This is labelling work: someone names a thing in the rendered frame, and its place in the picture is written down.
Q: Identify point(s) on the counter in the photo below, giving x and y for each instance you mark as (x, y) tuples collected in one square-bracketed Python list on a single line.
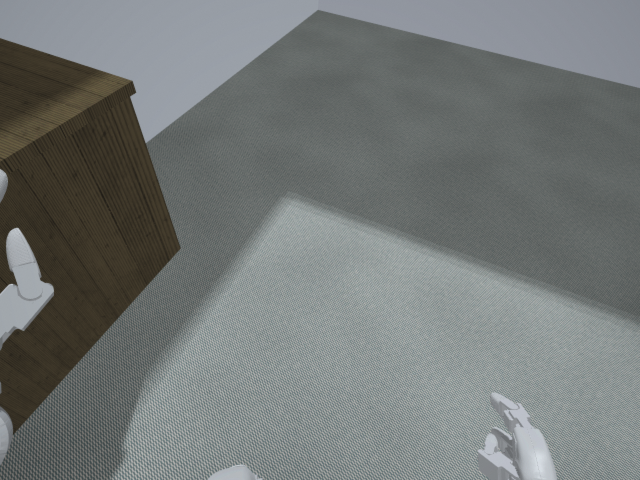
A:
[(83, 191)]

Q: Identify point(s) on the robot right hand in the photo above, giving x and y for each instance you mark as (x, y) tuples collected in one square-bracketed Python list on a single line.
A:
[(524, 456)]

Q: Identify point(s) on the robot left hand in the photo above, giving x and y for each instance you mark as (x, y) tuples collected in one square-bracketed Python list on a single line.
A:
[(19, 305)]

